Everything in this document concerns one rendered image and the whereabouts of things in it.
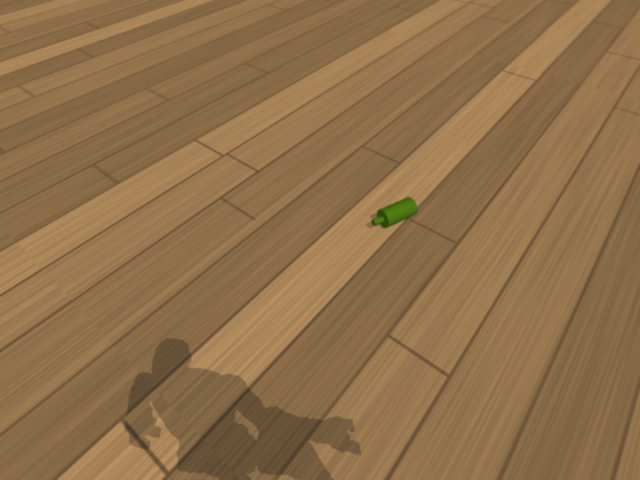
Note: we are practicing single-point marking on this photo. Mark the bottle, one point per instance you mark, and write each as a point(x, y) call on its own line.
point(396, 212)

